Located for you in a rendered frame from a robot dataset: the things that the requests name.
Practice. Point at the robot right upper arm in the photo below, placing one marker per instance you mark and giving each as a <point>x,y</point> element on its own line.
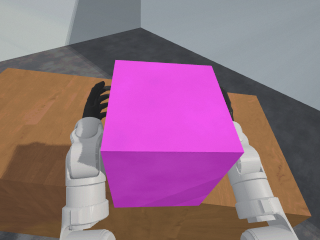
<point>274,232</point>

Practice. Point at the robot left forearm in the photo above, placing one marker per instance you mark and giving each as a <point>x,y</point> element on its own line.
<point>85,177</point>

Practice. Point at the right robot hand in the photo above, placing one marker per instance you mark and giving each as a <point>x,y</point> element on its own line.
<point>227,101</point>

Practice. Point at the robot right forearm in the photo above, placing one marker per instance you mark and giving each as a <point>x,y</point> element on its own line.
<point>254,198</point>

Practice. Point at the robot left upper arm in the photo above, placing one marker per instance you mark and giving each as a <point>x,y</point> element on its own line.
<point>98,234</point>

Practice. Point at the carton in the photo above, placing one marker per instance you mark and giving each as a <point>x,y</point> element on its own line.
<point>168,137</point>

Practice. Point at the left robot hand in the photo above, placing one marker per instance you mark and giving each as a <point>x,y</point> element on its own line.
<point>93,107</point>

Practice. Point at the pedestal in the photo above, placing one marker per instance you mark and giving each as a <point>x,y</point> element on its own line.
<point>38,113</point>

